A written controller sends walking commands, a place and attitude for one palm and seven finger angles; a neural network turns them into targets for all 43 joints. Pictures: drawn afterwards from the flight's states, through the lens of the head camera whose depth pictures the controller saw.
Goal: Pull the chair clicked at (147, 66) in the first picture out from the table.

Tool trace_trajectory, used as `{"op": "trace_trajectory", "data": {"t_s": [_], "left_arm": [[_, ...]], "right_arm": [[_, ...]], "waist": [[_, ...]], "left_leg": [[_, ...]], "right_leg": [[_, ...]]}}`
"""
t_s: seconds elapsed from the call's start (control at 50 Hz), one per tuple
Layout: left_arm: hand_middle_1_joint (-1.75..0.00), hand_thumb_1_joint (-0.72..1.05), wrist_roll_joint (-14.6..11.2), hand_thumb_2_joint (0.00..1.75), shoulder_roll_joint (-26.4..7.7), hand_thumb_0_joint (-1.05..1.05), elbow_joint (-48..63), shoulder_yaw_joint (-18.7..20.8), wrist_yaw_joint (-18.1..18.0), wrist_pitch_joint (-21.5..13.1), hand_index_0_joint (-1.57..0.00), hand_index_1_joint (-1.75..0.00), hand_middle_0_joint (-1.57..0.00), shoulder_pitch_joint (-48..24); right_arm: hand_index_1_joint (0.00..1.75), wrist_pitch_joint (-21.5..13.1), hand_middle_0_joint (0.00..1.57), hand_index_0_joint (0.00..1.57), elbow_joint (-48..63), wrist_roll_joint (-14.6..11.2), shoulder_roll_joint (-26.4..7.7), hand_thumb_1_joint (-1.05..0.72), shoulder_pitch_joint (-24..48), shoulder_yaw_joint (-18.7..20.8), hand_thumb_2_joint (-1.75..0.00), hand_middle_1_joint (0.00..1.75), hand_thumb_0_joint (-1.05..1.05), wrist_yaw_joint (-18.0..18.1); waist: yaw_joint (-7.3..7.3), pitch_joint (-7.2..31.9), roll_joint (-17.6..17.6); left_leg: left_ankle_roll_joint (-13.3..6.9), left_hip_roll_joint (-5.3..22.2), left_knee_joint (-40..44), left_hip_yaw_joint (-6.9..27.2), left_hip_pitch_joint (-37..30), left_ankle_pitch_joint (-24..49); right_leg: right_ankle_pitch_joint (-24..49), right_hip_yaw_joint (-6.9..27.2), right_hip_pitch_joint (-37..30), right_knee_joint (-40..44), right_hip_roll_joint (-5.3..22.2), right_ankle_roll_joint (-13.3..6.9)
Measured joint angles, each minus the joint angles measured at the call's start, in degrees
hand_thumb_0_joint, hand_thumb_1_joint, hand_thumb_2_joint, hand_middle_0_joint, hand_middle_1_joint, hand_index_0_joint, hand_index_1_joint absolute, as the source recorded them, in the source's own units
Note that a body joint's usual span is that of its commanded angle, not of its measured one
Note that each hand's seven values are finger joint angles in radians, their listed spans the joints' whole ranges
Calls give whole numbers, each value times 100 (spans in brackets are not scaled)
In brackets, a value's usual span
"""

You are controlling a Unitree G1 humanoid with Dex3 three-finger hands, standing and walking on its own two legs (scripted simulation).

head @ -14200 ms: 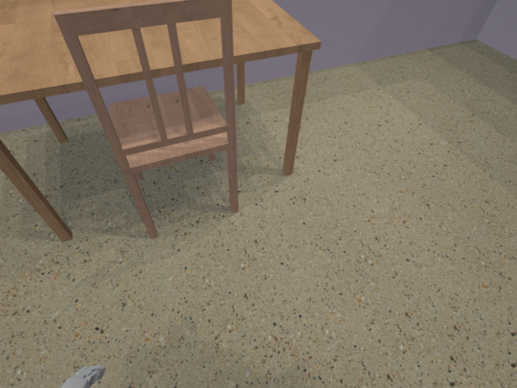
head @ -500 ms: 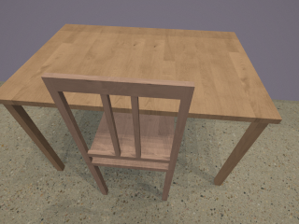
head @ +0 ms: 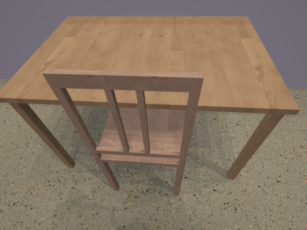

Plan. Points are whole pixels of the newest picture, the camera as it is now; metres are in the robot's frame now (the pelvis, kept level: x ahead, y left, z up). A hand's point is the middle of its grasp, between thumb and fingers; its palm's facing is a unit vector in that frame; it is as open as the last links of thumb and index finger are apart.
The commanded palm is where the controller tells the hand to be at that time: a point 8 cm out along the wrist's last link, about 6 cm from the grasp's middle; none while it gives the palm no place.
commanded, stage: raise the hand toward the chair's back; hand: left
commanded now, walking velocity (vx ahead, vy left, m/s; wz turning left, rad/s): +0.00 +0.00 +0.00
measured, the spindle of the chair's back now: (119, 125) +0.45 +0.17 -0.06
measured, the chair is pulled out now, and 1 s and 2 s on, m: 0.00 0.00 0.00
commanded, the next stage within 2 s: aim the fingers beside a spindle in 1.98 s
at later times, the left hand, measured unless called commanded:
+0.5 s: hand (84, 229) +0.13 +0.19 -0.05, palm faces +0.11 -0.99 -0.06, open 10.9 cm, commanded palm +0.13 +0.23 -0.06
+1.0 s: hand (88, 208) +0.18 +0.20 -0.06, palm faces -0.04 -1.00 -0.04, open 15.2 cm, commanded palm +0.16 +0.27 -0.04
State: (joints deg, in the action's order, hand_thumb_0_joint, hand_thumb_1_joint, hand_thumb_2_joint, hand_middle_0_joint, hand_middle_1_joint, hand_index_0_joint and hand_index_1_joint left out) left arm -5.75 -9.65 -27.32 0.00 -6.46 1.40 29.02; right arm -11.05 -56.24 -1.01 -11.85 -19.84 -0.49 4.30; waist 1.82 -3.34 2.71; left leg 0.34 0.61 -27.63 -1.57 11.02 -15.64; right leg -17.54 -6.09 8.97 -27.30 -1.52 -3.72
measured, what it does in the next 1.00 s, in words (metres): lowers itself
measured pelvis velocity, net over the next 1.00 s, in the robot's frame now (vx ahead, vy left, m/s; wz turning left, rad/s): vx -0.04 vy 0.03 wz -0.01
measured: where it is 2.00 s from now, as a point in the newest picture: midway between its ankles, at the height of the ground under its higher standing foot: outside the picture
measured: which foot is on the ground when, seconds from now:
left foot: down 0.00-1.00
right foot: down 0.00-1.00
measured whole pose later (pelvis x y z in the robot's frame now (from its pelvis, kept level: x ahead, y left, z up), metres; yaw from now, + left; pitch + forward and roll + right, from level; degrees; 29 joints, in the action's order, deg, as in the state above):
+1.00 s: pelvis -0.04 +0.03 -0.09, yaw +0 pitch +16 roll -3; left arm -11.8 -12.9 1.0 4.4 10.4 -22.3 22.6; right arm -12.3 -31.5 -1.8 -15.3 -12.3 0.3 3.6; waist -0.5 7.0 1.1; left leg -2.7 0.7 -66.8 -1.0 53.8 -28.9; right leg -29.9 -7.1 50.0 -64.1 0.7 -1.9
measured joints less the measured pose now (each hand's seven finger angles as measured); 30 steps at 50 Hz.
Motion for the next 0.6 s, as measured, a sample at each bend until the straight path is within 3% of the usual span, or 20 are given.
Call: {"op": "trace_trajectory", "data": {"t_s": [0.04,0.1,0.18,0.22,0.26,0.3,0.36,0.44,0.54,0.6], "left_arm": [[-29,95,-140,88,-166,6,849,13,0,-222,-19,-30,-20,-149],[-28,89,-259,86,-241,5,1455,22,247,-904,-18,-29,-19,-733],[-27,79,-535,83,97,3,1581,24,1127,-2060,-17,-28,-17,-1398],[-26,74,-640,81,342,2,1625,33,1704,-2621,-17,-27,-17,-1330],[-26,68,-568,79,475,2,1669,68,2013,-2989,-17,-26,-17,-1088],[-25,63,-439,77,469,2,1804,81,1967,-3077,-17,-26,-17,-756],[-24,55,-255,74,286,2,2079,124,1604,-2943,-17,-25,-17,-342],[-23,45,-334,71,-19,2,2676,283,1259,-2912,-16,-23,-16,-27],[-21,33,-643,66,-137,2,3170,276,1642,-3071,-14,-21,-14,-468],[-19,26,-655,63,-128,1,3082,135,1998,-2671,-13,-20,-13,-914]], "right_arm": [[30,-277,20,21,342,-65,-273,-93,120,1,-90,30,2,17],[30,-555,20,21,869,-1,-537,-92,464,53,-90,30,2,-28],[30,-717,20,20,1557,66,-579,-92,931,206,-90,30,2,-272],[30,-708,20,20,1882,78,-558,-91,1099,267,-90,30,1,-406],[30,-592,20,20,2206,86,-534,-91,1211,342,-90,30,1,-498],[30,-404,20,20,2525,60,-496,-91,1290,405,-90,30,1,-535],[30,-174,20,20,2875,25,-426,-91,1371,427,-90,30,1,-513],[30,-88,19,20,2981,48,-246,-91,1392,236,-90,30,1,-379],[30,-222,20,21,2630,6,14,-91,1287,-230,-90,30,1,-202],[30,-195,20,21,2476,-57,168,-90,1132,-426,-90,30,1,-135]], "waist": [[-80,100,107],[-263,427,102],[-293,858,-244],[-288,1025,-446],[-262,1148,-590],[-197,1192,-685],[-43,1153,-676],[139,1062,-423],[201,986,-81],[84,986,-4]], "left_leg": [[-60,-63,-173,23,266,17],[-111,-132,-719,67,1040,-82],[-73,-86,-1654,-68,2181,-372],[-66,-33,-2153,-148,2665,-569],[-79,2,-2664,-194,3091,-787],[-88,14,-3135,-212,3449,-981],[-102,18,-3730,-143,3919,-1202],[-111,34,-4228,71,4355,-1347],[-145,39,-4434,276,4620,-1354],[-177,39,-4384,267,4689,-1311]], "right_leg": [[-49,-33,274,-234,77,34],[-218,-94,1051,-855,187,59],[-507,25,2279,-1879,212,3],[-677,100,2800,-2390,193,-11],[-876,142,3243,-2903,189,-21],[-1078,156,3605,-3381,205,-40],[-1297,84,4014,-3917,233,-49],[-1412,-132,4284,-4224,232,-51],[-1370,-334,4385,-4223,216,-16],[-1302,-324,4445,-4144,212,22]]}}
